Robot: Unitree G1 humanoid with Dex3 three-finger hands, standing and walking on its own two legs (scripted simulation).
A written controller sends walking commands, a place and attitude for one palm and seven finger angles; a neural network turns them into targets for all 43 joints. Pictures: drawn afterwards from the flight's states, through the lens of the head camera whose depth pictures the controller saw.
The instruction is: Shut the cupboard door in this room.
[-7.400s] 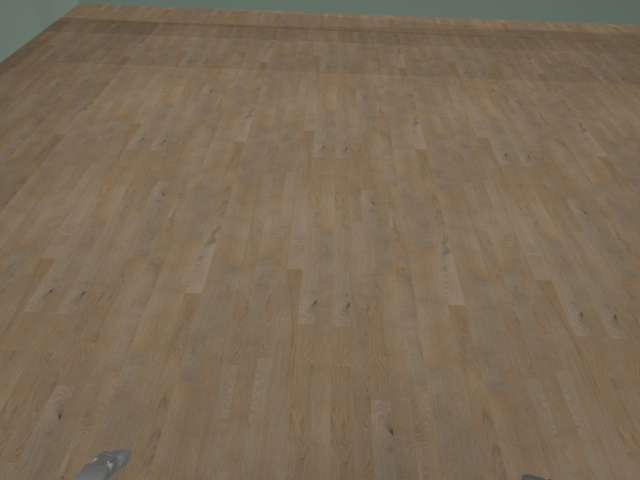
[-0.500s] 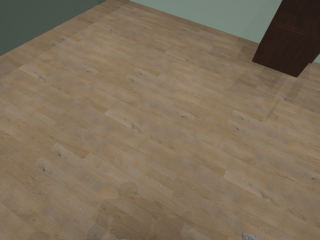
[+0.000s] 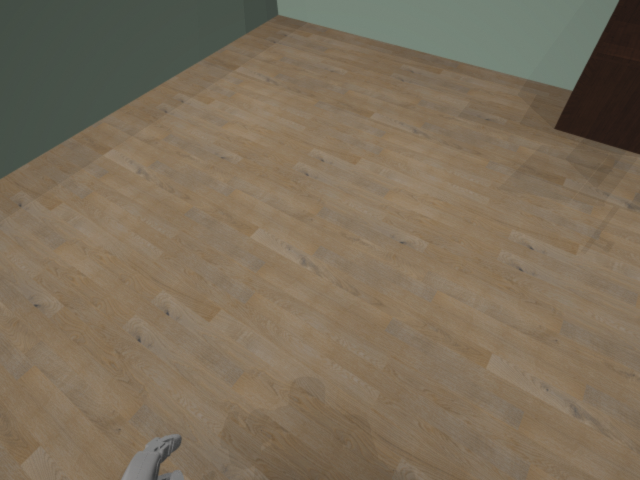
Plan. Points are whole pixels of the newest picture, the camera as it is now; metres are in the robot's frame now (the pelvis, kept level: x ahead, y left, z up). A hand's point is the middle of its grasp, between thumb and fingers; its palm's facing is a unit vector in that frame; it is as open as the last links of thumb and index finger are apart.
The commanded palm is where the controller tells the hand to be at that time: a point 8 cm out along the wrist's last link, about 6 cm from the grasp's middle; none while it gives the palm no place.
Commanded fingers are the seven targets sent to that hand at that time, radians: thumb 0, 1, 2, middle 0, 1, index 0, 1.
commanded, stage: turn or walk to find it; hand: left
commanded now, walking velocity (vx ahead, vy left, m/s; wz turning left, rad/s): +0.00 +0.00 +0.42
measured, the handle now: out of the picture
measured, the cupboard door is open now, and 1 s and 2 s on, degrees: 79 79 79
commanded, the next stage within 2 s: none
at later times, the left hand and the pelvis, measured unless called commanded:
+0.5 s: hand out of the picture -0.06 +0.22 -0.18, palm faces +0.30 -0.92 -0.24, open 7.4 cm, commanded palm none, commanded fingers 0.00 0.90 0.90 -0.20 -0.30 -0.20 -0.30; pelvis -0.03 +0.01 +0.00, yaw +16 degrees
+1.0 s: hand out of the picture -0.03 +0.26 -0.15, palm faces +0.42 -0.88 -0.24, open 7.4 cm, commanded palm none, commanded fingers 0.00 0.90 0.90 -0.20 -0.30 -0.20 -0.30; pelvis -0.05 +0.03 +0.01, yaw +25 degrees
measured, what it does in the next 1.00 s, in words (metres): steps on the spot, turning left: left foot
